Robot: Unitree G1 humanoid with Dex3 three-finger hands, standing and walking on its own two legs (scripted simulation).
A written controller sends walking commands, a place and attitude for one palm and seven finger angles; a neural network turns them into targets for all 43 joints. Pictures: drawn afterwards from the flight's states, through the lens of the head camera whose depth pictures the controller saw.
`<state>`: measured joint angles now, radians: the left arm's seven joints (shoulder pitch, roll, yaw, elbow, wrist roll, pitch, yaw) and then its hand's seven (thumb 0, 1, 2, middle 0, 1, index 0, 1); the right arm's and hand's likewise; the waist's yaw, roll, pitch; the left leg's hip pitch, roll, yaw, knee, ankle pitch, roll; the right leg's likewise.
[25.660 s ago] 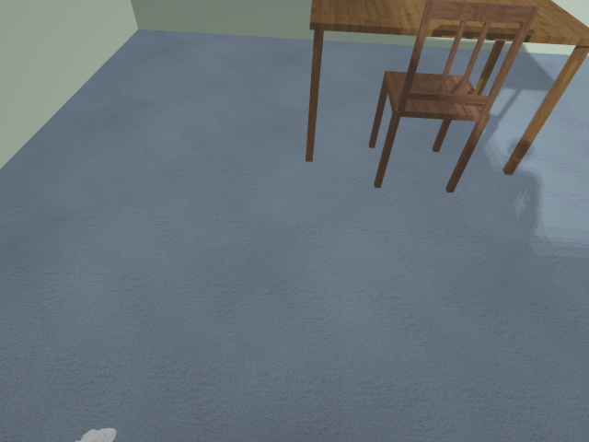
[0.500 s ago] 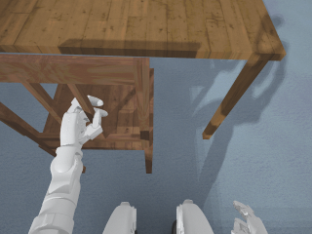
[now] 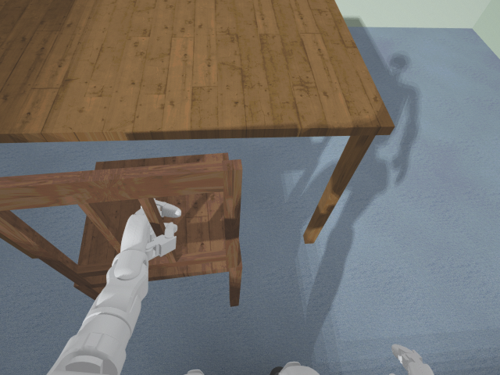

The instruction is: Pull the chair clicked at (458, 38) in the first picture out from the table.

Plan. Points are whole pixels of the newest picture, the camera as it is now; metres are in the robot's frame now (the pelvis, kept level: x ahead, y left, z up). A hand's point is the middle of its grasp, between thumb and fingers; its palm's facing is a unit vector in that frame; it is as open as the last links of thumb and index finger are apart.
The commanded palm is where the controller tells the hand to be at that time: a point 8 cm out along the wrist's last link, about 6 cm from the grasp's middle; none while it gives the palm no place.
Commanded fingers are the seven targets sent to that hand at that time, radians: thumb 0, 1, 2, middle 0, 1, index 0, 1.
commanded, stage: step backward, pulling the chair out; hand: left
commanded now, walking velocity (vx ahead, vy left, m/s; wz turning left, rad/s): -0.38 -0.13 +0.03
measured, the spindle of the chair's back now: (114, 237) +0.37 +0.25 -0.08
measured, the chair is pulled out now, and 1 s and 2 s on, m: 0.07 0.17 0.20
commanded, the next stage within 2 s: none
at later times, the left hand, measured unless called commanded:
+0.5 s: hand (185, 278) +0.28 +0.10 -0.05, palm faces +0.08 -0.98 -0.18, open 5.0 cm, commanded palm +0.26 +0.15 -0.05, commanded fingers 0.00 0.90 0.90 -0.50 -1.45 -0.50 -1.45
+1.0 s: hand (183, 294) +0.26 +0.10 -0.05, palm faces +0.06 -0.98 -0.19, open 5.0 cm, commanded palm +0.24 +0.15 -0.05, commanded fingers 0.00 0.90 0.90 -0.50 -1.45 -0.50 -1.45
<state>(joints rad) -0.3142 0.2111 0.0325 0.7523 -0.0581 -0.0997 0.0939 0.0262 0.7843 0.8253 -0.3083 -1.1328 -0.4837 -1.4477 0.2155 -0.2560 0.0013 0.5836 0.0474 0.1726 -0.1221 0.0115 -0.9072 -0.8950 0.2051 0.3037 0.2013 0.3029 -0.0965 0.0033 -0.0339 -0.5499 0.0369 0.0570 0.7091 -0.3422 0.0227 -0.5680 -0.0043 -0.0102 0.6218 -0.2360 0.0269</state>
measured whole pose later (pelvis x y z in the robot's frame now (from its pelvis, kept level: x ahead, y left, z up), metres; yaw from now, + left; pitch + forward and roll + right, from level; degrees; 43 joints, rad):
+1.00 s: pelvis -0.07 -0.03 +0.00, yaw +0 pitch +1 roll +1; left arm -0.35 0.14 0.00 0.93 -0.09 -0.14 0.12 0.03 0.75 0.85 -0.34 -1.17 -0.49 -1.45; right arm 0.18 -0.19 0.02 0.68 0.05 0.10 -0.12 0.01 -0.91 -0.89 0.21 0.30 0.20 0.30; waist -0.04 0.03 0.07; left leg -0.45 0.03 0.06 0.65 -0.23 0.00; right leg -0.50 0.00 0.00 0.62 -0.13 -0.01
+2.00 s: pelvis -0.09 -0.03 +0.00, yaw +3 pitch +4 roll +2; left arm -0.34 0.12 -0.03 0.85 -0.08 -0.08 0.11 0.03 0.75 0.84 -0.33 -1.23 -0.49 -1.45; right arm 0.19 -0.21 0.01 0.68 0.06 0.14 -0.12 0.01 -0.91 -0.89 0.21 0.30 0.20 0.30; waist -0.03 0.03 0.04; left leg -0.32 0.04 0.02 0.68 -0.44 -0.05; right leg -0.58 -0.04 -0.03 0.61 -0.11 -0.01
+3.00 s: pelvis -0.20 -0.01 +0.01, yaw +0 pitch +1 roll +1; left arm -0.32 0.11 -0.06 0.85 -0.08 -0.10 0.06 0.03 0.78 0.84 -0.33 -1.24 -0.49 -1.45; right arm 0.19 -0.14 0.01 0.70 0.00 0.05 -0.06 0.01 -0.91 -0.90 0.20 0.30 0.20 0.30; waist 0.00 0.03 0.08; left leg -0.23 0.11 0.04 0.55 -0.33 -0.10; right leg -0.38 0.03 -0.03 0.61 -0.24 -0.01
